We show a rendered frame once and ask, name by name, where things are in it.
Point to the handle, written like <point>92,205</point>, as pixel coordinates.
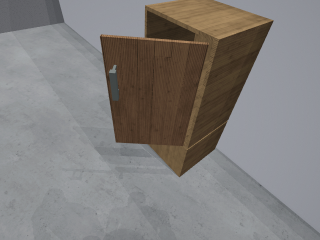
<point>114,83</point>

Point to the cupboard door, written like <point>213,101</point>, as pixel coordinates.
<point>158,80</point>

